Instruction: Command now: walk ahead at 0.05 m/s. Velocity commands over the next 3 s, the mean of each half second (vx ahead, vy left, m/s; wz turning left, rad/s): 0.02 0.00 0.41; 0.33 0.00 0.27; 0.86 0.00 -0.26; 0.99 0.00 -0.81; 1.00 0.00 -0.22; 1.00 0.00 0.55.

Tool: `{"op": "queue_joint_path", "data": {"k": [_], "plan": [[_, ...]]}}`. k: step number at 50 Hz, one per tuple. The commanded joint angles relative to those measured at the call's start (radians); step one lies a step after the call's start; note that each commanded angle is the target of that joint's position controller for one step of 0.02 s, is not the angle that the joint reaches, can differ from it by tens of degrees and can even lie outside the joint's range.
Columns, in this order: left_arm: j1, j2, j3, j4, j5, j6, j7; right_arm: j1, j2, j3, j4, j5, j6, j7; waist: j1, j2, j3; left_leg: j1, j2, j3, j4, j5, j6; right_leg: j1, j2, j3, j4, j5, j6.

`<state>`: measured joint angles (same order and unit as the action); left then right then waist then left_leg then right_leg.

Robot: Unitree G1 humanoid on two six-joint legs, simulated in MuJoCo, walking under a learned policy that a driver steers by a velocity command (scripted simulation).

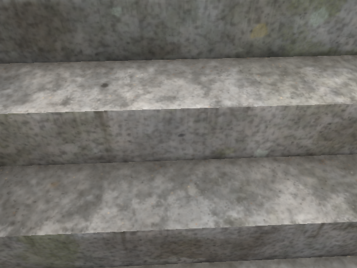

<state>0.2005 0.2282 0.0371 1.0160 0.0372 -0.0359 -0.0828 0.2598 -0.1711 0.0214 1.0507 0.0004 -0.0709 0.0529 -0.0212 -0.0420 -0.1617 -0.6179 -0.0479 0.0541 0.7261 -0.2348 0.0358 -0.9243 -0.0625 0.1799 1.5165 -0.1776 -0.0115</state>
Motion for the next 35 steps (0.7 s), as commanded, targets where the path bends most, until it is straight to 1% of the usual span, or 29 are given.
{"op": "queue_joint_path", "data": {"k": [1, 2, 3, 4, 5, 6, 7, 8, 9, 11, 14, 15, 16, 17, 18, 19, 20, 21, 22, 23, 24, 25, 26, 27, 28, 29, 31, 33, 35], "plan": [[0.007, 0.026, -0.019, -0.044, -0.002, 0.000, -0.008, -0.313, -0.151, -0.021, -0.210, 0.017, -0.053, 0.021, 0.075, 0.077, -0.021, -0.087, 0.071, -0.057, -0.399, -0.166, 0.044, 0.421, 0.023, -0.218, -0.496, -0.289, 0.149], [0.038, 0.030, -0.014, -0.028, -0.011, -0.013, -0.019, -0.246, -0.189, -0.035, -0.175, 0.036, -0.032, 0.033, 0.091, 0.065, 0.037, -0.066, 0.068, -0.078, -0.353, -0.311, 0.048, 0.505, 0.043, -0.240, -0.748, -0.203, 0.169], [0.075, 0.049, 0.001, 0.013, 0.015, -0.040, -0.024, -0.146, -0.142, -0.030, -0.121, 0.001, -0.037, 0.050, 0.076, 0.117, 0.124, -0.128, 0.130, -0.152, -0.346, -0.324, 0.055, 0.654, 0.045, -0.215, -0.591, -0.037, 0.151], [0.146, 0.049, 0.001, 0.009, 0.016, -0.057, -0.010, -0.218, -0.126, -0.029, -0.139, -0.019, -0.037, 0.069, 0.127, 0.102, 0.147, -0.076, 0.192, -0.193, -0.293, -0.271, 0.075, 0.636, 0.011, -0.143, -0.631, 0.081, 0.130], [0.067, 0.039, -0.013, -0.018, 0.003, -0.068, 0.001, -0.246, -0.075, -0.021, -0.154, -0.001, -0.043, 0.076, 0.110, 0.035, 0.165, 0.024, 0.209, -0.214, -0.217, -0.167, 0.100, 0.572, -0.012, -0.134, -0.823, 0.158, 0.093], [-0.018, 0.038, -0.017, -0.065, -0.004, -0.072, 0.016, -0.153, -0.026, -0.011, -0.125, 0.018, -0.040, 0.086, 0.065, 0.026, 0.142, 0.076, 0.186, -0.233, -0.159, -0.086, 0.117, 0.588, -0.017, -0.135, -0.974, 0.159, 0.043], [-0.095, 0.097, -0.011, -0.112, -0.021, -0.068, 0.019, 0.033, -0.005, -0.020, -0.084, 0.005, -0.041, 0.066, -0.035, -0.076, 0.067, 0.108, 0.096, -0.167, -0.087, -0.114, 0.076, 0.653, -0.038, -0.092, -1.010, 0.210, -0.057], [-0.169, 0.148, 0.008, -0.138, -0.053, -0.064, 0.020, 0.060, -0.039, -0.022, -0.095, -0.014, -0.052, 0.041, -0.048, -0.082, 0.054, 0.108, 0.035, -0.064, -0.068, -0.102, 0.015, 0.622, -0.083, -0.011, -1.059, 0.020, -0.166], [-0.149, 0.147, 0.018, -0.131, -0.044, -0.052, 0.029, -0.054, -0.080, -0.035, -0.150, -0.029, -0.051, 0.018, -0.012, -0.021, 0.083, 0.135, 0.033, -0.047, -0.045, -0.065, 0.013, 0.536, -0.098, 0.035, -1.112, -0.165, -0.197], [-0.203, 0.126, 0.028, -0.177, -0.024, -0.052, 0.074, -0.121, -0.117, -0.054, -0.183, -0.019, -0.045, -0.027, 0.029, -0.018, 0.065, 0.043, 0.038, -0.074, -0.065, -0.045, 0.048, 0.621, -0.141, 0.061, -1.121, -0.244, -0.217], [-0.109, 0.148, 0.043, -0.161, -0.011, -0.067, 0.147, -0.093, -0.113, -0.065, -0.210, -0.018, -0.039, -0.049, 0.073, -0.129, 0.015, -0.111, 0.041, -0.119, 0.324, -0.160, 0.048, 0.754, -0.363, 0.254, -1.210, -0.159, -0.353], [-0.093, 0.145, 0.048, -0.170, -0.008, -0.074, 0.167, -0.132, -0.095, -0.059, -0.212, -0.030, -0.039, -0.054, 0.096, -0.127, 0.021, -0.168, 0.063, -0.123, 0.579, -0.298, 0.034, 0.763, -0.381, 0.212, -1.244, -0.045, -0.363], [-0.123, 0.141, 0.057, -0.189, -0.016, -0.086, 0.186, -0.148, -0.061, -0.045, -0.225, -0.031, -0.031, -0.043, 0.084, -0.108, -0.008, -0.204, 0.092, -0.146, 0.822, -0.343, 0.025, 0.753, -0.371, 0.149, -1.235, 0.010, -0.327], [-0.186, 0.115, 0.055, -0.230, -0.029, -0.097, 0.196, -0.177, -0.021, -0.027, -0.252, -0.028, -0.022, -0.015, 0.057, 0.025, 0.016, -0.208, 0.123, -0.112, 0.717, -0.338, 0.018, 0.759, -0.291, -0.006, -1.241, -0.021, -0.233], [-0.220, 0.092, 0.047, -0.220, -0.022, -0.058, 0.200, -0.199, 0.004, -0.004, -0.280, -0.027, 0.003, -0.002, 0.047, 0.095, 0.019, -0.228, 0.120, -0.090, 0.331, -0.338, 0.005, 0.841, -0.202, -0.082, -1.226, -0.103, -0.182], [-0.296, 0.128, 0.062, -0.252, -0.040, -0.028, 0.190, -0.166, -0.028, -0.012, -0.271, -0.021, 0.005, 0.024, 0.006, 0.094, 0.048, -0.070, 0.098, -0.021, -0.053, -0.327, 0.004, 0.814, -0.119, -0.220, -1.184, -0.125, -0.126], [-0.329, 0.164, 0.081, -0.284, -0.033, 0.006, 0.168, -0.066, -0.064, -0.033, -0.205, -0.008, -0.014, 0.045, 0.006, 0.056, 0.047, 0.142, 0.048, 0.021, -0.383, -0.136, -0.019, 0.774, -0.066, -0.293, -1.091, -0.159, -0.109], [-0.290, 0.168, 0.083, -0.294, 0.024, -0.002, 0.141, -0.020, -0.089, -0.052, -0.168, -0.019, -0.056, 0.053, 0.040, -0.026, 0.073, 0.374, -0.034, 0.049, -0.198, 0.094, -0.002, 0.578, -0.127, -0.296, -1.006, -0.083, -0.105], [-0.303, 0.091, 0.060, -0.279, 0.068, -0.002, 0.114, 0.111, -0.149, -0.075, -0.142, -0.034, -0.075, 0.032, -0.019, 0.008, 0.010, 0.426, -0.006, -0.048, -0.177, 0.206, 0.045, 0.531, -0.147, -0.297, -0.914, -0.140, -0.091], [-0.303, -0.050, 0.017, -0.303, 0.048, -0.003, 0.101, 0.179, -0.216, -0.091, -0.123, -0.054, -0.089, 0.008, -0.041, 0.197, 0.027, 0.519, 0.155, -0.347, -0.267, 0.480, 0.211, 0.304, -0.065, -0.326, -0.637, -0.291, -0.018], [-0.215, -0.011, 0.010, -0.372, 0.013, -0.016, 0.113, 0.139, -0.370, -0.127, -0.217, -0.044, -0.097, -0.011, -0.016, 0.296, -0.045, 0.621, 0.393, -0.853, -0.448, 0.309, 0.419, 0.131, 0.081, -0.155, -0.421, -0.436, 0.062], [-0.226, 0.038, 0.020, -0.346, -0.034, -0.014, 0.124, 0.000, -0.349, -0.135, -0.239, -0.046, -0.084, 0.003, -0.003, 0.260, -0.018, 0.551, 0.402, -0.854, -0.400, 0.319, 0.446, 0.065, 0.102, -0.007, -0.011, -0.380, 0.091], [-0.204, 0.103, 0.036, -0.332, -0.047, -0.009, 0.134, -0.145, -0.296, -0.128, -0.270, -0.035, -0.073, 0.015, 0.027, 0.229, 0.020, 0.410, 0.350, -0.771, -0.389, 0.050, 0.368, 0.016, 0.098, 0.035, 0.235, -0.289, 0.086], [-0.198, 0.155, 0.056, -0.312, -0.027, 0.003, 0.140, -0.236, -0.182, -0.082, -0.309, -0.037, -0.049, 0.012, 0.044, 0.156, 0.040, 0.284, 0.280, -0.665, -0.401, -0.147, 0.283, 0.024, 0.092, 0.035, 0.378, -0.202, 0.051], [-0.190, 0.135, 0.056, -0.329, -0.010, -0.001, 0.140, -0.308, -0.118, -0.040, -0.349, -0.029, -0.033, 0.003, 0.079, 0.091, 0.095, 0.164, 0.216, -0.515, -0.386, -0.146, 0.217, 0.043, 0.066, 0.000, 0.311, -0.113, 0.024], [-0.159, 0.109, 0.048, -0.330, 0.005, 0.004, 0.125, -0.329, -0.090, -0.024, -0.367, -0.040, -0.007, -0.011, 0.090, 0.038, 0.056, 0.098, 0.178, -0.477, -0.369, -0.136, 0.220, 0.081, 0.059, -0.009, 0.252, -0.063, 0.040], [-0.147, 0.094, 0.039, -0.351, 0.016, 0.006, 0.098, -0.303, -0.090, -0.005, -0.425, -0.016, 0.020, -0.028, 0.066, 0.056, -0.039, 0.223, 0.194, -0.480, -0.367, -0.021, 0.257, 0.055, 0.059, -0.068, 0.180, -0.085, 0.104], [-0.136, 0.096, 0.028, -0.349, 0.022, 0.015, 0.089, -0.264, -0.099, 0.001, -0.453, 0.003, -0.007, -0.037, 0.045, 0.090, -0.057, 0.322, 0.189, -0.443, -0.369, 0.002, 0.230, 0.064, 0.023, -0.095, -0.072, -0.124, 0.161], [-0.024, 0.091, 0.024, -0.288, 0.057, 0.032, 0.066, -0.189, -0.186, -0.031, -0.419, 0.013, -0.028, -0.032, 0.041, 0.139, -0.015, 0.216, 0.189, -0.441, -0.448, -0.230, 0.243, 0.246, 0.035, -0.178, -0.311, -0.213, 0.166]]}}
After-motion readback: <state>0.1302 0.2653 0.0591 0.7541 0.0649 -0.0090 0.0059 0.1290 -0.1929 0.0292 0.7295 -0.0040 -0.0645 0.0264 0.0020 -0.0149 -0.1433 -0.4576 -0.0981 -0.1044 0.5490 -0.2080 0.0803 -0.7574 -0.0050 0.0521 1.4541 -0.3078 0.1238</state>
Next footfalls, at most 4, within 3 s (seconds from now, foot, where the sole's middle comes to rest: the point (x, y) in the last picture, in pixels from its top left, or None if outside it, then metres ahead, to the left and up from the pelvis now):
0.12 right None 0.14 -0.15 -0.74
0.46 left None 0.12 0.12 -0.74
0.88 right None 0.12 -0.11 -0.74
1.22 left None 0.36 0.19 -0.53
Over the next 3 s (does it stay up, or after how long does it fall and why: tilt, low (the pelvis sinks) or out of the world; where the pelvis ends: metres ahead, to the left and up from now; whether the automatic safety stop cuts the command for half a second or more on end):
stays up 0.90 -0.03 0.67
